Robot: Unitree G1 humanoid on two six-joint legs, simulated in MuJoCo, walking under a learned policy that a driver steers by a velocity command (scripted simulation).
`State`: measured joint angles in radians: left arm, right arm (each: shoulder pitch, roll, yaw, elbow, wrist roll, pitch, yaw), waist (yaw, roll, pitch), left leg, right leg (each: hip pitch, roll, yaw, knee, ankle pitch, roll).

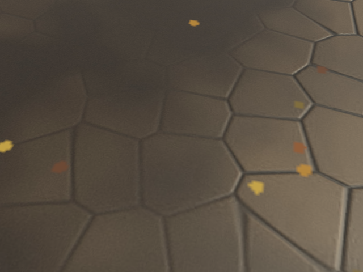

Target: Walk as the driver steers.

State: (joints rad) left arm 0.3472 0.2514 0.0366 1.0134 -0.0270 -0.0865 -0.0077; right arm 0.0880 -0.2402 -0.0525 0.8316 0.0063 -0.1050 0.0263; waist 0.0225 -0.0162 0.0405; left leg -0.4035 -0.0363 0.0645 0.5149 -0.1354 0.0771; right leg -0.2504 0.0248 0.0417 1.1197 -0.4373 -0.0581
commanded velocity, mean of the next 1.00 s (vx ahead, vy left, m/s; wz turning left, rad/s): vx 0.47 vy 0.00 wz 0.35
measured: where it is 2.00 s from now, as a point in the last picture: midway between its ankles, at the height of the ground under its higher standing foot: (175, 229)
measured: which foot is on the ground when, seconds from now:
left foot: down 0.00-0.44, up 0.46-0.94, down 0.96-1.00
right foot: up 0.00-0.42, down 0.44-0.96, up 0.98-1.00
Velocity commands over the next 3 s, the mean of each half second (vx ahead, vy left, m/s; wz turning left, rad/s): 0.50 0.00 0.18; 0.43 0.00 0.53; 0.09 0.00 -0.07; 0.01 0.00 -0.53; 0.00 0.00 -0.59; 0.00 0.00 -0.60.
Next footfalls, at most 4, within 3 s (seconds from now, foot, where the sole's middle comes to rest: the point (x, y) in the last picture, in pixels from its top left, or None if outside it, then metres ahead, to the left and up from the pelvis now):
0.44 right None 0.41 -0.16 -0.77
0.96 left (147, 233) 0.61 0.16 -0.77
1.52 right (205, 223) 0.65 -0.06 -0.77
2.00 left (144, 217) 0.67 0.18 -0.77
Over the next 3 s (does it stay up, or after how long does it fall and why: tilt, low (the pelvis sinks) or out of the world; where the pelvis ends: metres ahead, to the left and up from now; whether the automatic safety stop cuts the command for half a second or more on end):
stays up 0.63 0.03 0.01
